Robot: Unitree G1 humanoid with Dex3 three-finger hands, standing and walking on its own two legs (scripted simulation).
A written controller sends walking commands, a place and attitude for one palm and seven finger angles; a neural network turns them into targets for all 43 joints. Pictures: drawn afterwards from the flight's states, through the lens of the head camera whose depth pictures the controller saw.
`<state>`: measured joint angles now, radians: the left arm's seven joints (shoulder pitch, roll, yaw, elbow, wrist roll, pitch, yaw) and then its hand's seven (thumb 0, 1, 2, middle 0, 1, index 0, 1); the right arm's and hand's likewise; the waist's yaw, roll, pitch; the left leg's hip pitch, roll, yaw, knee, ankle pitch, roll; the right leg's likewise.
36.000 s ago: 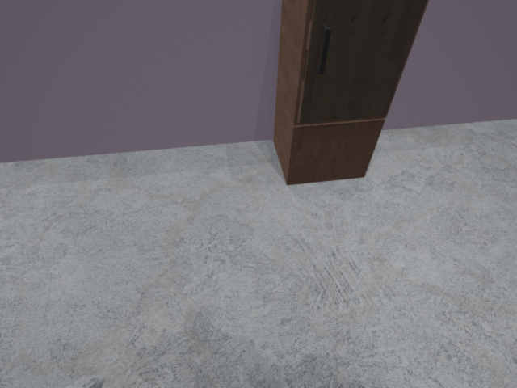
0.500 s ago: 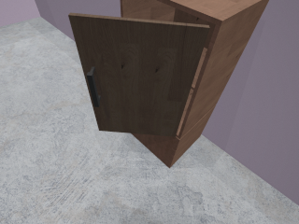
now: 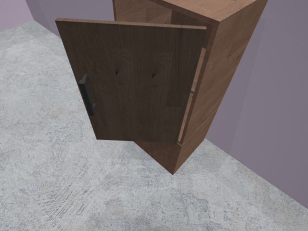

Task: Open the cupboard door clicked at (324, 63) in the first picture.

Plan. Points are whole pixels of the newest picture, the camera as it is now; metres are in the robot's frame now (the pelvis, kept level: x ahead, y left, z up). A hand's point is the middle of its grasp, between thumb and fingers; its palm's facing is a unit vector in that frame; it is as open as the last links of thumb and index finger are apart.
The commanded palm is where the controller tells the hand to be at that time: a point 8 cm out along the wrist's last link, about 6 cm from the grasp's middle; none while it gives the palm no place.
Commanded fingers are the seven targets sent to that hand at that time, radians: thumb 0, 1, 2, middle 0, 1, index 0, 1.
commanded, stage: look again from close up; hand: left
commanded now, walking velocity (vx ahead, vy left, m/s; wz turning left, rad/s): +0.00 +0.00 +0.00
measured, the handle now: (89, 96) +0.55 +0.27 -0.01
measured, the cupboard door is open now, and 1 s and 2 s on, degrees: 41 41 41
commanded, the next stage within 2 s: shuffle to correct the standing spot in 0.54 s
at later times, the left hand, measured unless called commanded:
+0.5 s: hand out of the picture -0.02 +0.14 -0.17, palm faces +0.00 -0.98 -0.22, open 7.4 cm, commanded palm none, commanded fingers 0.00 0.90 0.90 -0.20 -0.30 -0.20 -0.30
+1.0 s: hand out of the picture -0.01 +0.16 -0.18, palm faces +0.04 -0.98 -0.21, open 7.4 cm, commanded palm none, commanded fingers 0.00 0.90 0.90 -0.20 -0.30 -0.20 -0.30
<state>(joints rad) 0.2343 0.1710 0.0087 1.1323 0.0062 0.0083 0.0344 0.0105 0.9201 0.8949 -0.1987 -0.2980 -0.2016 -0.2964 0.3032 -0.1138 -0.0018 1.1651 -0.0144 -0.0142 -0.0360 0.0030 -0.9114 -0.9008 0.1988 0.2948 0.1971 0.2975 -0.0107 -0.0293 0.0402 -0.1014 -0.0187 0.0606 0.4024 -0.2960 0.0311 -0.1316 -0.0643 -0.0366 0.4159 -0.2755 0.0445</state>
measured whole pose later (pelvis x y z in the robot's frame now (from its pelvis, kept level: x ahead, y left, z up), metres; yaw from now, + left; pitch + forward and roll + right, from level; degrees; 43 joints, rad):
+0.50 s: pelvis -0.03 -0.03 +0.00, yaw -1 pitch -1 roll +1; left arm 0.28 0.14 -0.02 1.10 0.01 -0.01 0.03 0.01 0.91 0.89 -0.20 -0.30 -0.20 -0.30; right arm 0.26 -0.18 0.01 1.08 -0.02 -0.02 -0.02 0.01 -0.93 -0.90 0.20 0.29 0.20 0.30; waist 0.00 0.03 0.04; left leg -0.15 0.01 0.06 0.46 -0.28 -0.01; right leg -0.20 -0.04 -0.03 0.52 -0.29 0.00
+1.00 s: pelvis -0.01 -0.02 -0.01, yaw +0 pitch +0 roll +1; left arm 0.29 0.17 0.03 1.08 0.02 0.01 0.02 0.01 0.91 0.89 -0.20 -0.30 -0.20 -0.30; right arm 0.32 -0.17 -0.01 1.09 -0.02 0.00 -0.01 0.00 -0.91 -0.90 0.20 0.29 0.19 0.30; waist 0.02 -0.02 0.04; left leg -0.18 0.00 0.06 0.53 -0.34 0.01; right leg -0.24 -0.05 -0.03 0.58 -0.34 0.01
